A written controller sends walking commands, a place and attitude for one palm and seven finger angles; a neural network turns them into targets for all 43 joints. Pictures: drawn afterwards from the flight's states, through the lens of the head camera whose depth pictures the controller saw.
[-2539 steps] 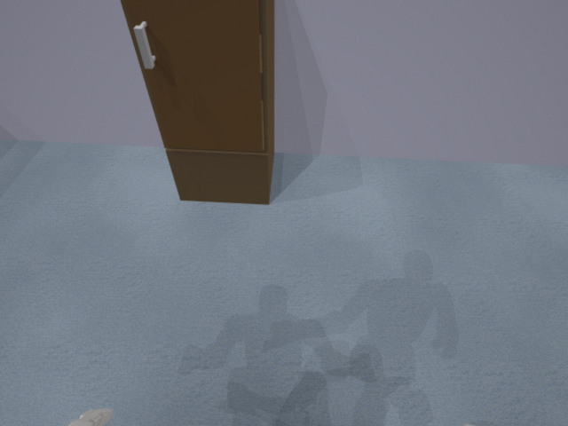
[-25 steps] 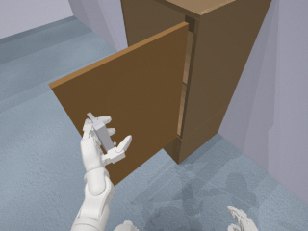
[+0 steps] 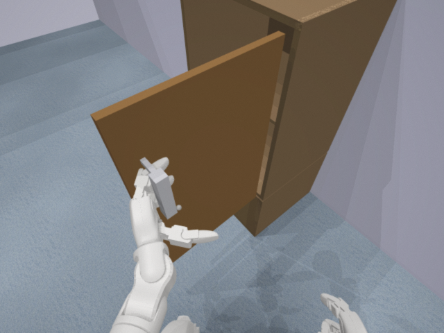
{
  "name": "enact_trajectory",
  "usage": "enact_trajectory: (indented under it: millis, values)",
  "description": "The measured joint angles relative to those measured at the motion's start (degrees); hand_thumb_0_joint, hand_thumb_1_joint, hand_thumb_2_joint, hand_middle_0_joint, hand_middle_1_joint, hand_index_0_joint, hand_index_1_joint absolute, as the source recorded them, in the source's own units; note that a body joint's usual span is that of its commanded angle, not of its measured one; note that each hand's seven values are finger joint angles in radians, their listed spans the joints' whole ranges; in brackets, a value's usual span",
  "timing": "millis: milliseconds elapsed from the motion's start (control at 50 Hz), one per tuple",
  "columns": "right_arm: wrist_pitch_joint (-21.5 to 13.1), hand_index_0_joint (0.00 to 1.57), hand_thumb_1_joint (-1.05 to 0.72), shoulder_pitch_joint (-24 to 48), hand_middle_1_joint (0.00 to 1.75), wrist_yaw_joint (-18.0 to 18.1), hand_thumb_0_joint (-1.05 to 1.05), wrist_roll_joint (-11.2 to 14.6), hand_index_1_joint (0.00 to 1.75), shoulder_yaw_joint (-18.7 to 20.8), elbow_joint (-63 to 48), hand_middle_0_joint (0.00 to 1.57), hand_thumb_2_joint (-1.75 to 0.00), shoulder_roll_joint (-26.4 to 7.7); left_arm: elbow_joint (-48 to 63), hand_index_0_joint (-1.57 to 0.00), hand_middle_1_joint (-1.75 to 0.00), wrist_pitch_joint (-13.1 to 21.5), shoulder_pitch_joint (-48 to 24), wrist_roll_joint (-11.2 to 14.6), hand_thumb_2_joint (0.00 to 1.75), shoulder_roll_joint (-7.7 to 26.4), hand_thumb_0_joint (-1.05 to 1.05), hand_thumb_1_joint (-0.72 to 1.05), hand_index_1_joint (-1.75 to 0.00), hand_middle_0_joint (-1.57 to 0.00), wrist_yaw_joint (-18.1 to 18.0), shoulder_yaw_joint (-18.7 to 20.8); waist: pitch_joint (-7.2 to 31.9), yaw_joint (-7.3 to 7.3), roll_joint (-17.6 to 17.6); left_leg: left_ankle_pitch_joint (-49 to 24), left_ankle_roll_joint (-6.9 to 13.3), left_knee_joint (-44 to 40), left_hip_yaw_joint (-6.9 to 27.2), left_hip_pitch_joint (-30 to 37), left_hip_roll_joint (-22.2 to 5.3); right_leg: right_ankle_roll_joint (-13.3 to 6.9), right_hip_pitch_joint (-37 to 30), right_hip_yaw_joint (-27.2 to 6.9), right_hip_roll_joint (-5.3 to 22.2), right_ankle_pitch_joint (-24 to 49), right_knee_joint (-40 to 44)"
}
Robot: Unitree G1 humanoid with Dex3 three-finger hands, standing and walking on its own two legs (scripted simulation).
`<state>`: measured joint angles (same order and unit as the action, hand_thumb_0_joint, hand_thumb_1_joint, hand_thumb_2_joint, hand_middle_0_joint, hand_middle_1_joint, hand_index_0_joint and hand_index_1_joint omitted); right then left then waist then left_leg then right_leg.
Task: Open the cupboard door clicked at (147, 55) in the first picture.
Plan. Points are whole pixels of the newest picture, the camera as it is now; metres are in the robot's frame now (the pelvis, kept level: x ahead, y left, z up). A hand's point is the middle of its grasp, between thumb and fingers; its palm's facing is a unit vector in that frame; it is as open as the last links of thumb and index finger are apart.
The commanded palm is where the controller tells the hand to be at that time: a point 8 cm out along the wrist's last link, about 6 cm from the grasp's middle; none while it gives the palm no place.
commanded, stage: slide the hand sideways off the handle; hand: left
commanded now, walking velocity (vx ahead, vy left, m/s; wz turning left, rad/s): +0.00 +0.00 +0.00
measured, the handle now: (157, 188) +0.36 +0.14 +0.06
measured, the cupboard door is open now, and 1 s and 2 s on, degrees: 92 95 94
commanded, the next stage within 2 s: draw the hand back to the body in 1.26 s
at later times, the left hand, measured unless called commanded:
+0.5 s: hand (175, 229) +0.28 +0.09 +0.06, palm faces -0.11 -0.99 +0.01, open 16.3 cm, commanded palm +0.25 +0.16 +0.06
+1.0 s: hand (146, 252) +0.24 +0.14 +0.05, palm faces -0.07 -1.00 -0.02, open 16.2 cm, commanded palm +0.21 +0.21 +0.06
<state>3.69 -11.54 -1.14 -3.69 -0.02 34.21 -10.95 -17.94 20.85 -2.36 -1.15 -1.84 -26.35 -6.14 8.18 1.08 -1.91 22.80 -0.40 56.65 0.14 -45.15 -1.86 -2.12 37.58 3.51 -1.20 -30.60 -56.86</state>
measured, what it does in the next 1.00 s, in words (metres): stands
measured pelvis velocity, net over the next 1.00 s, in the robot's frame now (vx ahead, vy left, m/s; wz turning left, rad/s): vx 0.00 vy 0.00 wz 0.00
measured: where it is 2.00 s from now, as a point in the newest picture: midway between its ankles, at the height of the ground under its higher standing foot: outside the picture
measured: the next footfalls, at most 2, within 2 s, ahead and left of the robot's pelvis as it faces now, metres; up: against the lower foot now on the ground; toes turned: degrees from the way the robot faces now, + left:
none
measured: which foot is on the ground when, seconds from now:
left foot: down 0.00-1.00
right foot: down 0.00-1.00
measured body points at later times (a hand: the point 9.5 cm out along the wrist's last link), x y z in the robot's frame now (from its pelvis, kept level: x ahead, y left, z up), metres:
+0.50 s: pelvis -0.01 +0.01 +0.00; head +0.03 +0.01 +0.45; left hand +0.28 +0.15 +0.06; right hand +0.14 -0.22 -0.10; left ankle +0.05 +0.12 -0.68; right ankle -0.02 -0.10 -0.68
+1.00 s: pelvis +0.00 +0.00 -0.01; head +0.04 -0.01 +0.44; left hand +0.24 +0.19 +0.06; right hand +0.18 -0.23 -0.09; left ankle +0.05 +0.12 -0.68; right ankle -0.02 -0.10 -0.68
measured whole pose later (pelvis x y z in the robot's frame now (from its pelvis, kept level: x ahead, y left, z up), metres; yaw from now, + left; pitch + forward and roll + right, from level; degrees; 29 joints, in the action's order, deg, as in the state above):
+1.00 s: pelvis +0.00 +0.00 -0.01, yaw +0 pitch +11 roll -1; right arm -1.8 -12.8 1.7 0.5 -1.3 27.9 -13.1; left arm -0.2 20.1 17.2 12.1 10.7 9.6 1.0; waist 7.3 0.6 -2.7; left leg 24.3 -0.6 59.4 0.8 -46.5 -2.2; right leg -2.4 38.6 4.0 -1.6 -32.0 -59.1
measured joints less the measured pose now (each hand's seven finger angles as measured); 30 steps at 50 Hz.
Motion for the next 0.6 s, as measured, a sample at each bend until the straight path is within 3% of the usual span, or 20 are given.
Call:
enact_trajectory:
  millis: [100,140,180,220,260,320,460,600]
  values:
    - [-0.12,0.21,-0.90,0.18,0.29,-0.14,0.01,0.11,0.30,-0.26,0.08,0.20,-0.89,0.06,0.31,-0.39,-0.64,-0.66,-0.32,-0.83,0.30,0.05,-0.02,-0.50,-0.61,-0.39,-0.22,-0.65,-0.18,0.05,-0.04,-0.11,0.33,0.37,0.00,-0.44,0.20,0.30,0.31,0.02,0.20,0.15,-0.23]
    - [-0.07,0.21,-0.90,-0.32,0.29,-0.02,0.01,0.66,0.30,-0.53,-0.55,0.20,-0.89,-0.01,1.11,-0.34,-0.59,0.21,0.89,-0.92,0.30,2.40,-0.01,-0.50,-0.56,-0.37,6.42,-0.31,-0.24,0.19,0.09,-0.24,0.49,0.37,0.05,-0.54,0.36,0.37,0.39,0.09,0.35,0.20,-0.31]
    - [-0.28,0.21,-0.90,-1.00,0.29,0.43,0.01,1.49,0.30,-0.72,-1.28,0.20,-0.89,-0.34,1.79,-0.28,-0.53,1.10,1.91,0.58,0.30,6.15,-0.02,-0.50,-0.51,-0.33,15.11,-0.54,-0.50,0.32,-0.12,-0.32,0.60,0.40,0.18,-0.36,0.44,0.44,0.08,0.23,0.41,0.28,-0.21]
    - [-0.77,0.21,-0.90,-1.57,0.29,1.04,0.01,2.55,0.30,-0.88,-1.86,0.20,-0.89,-0.99,2.11,-0.23,-0.47,1.25,2.23,3.96,0.30,9.13,-0.02,-0.50,-0.45,-0.29,22.77,-1.10,-1.00,0.42,-0.71,-0.34,0.71,0.44,0.37,0.07,0.47,0.56,-0.58,0.41,0.40,0.44,0.12]
    - [-1.48,0.21,-0.90,-1.90,0.29,1.53,0.01,3.42,0.30,-1.01,-2.15,0.20,-0.89,-1.69,2.03,-0.20,-0.42,0.66,1.98,7.65,0.30,9.95,-0.02,-0.50,-0.41,-0.25,27.10,-1.43,-1.51,0.41,-1.23,-0.43,0.86,0.31,0.38,0.54,0.48,0.75,-1.18,0.41,0.39,0.70,0.54]
    - [-2.36,0.21,-0.90,-2.21,0.29,1.64,0.01,3.85,0.30,-1.00,-2.42,0.20,-0.89,-2.23,2.22,-0.17,-0.37,-0.20,1.98,9.99,0.30,8.39,-0.02,-0.50,-0.37,-0.21,28.05,-0.79,-1.62,0.27,-1.15,-0.68,1.09,-0.04,-0.12,0.74,0.53,1.02,-1.13,-0.07,0.51,1.03,0.69]
    - [-2.90,0.21,-0.90,-2.43,0.29,0.39,0.01,3.40,0.30,-0.94,-4.30,0.20,-0.89,-2.01,5.47,-0.16,-0.33,0.21,4.71,6.99,0.30,6.70,-0.02,-0.50,-0.33,-0.15,25.59,-0.26,-1.28,0.55,-0.27,-0.38,1.32,0.57,-1.09,-0.04,0.44,1.20,0.28,-1.05,0.59,0.65,-0.61]
    - [-2.65,0.21,-0.90,-2.18,0.29,0.64,0.01,3.60,0.30,-1.29,-5.27,0.20,-0.89,-1.40,9.95,-0.16,-0.32,-0.17,10.17,8.02,0.30,8.64,-0.02,-0.50,-0.31,-0.17,27.77,1.47,-1.37,0.35,-0.07,0.16,1.06,0.73,-1.18,0.39,-0.01,0.96,-0.10,-1.21,0.14,0.36,-0.57]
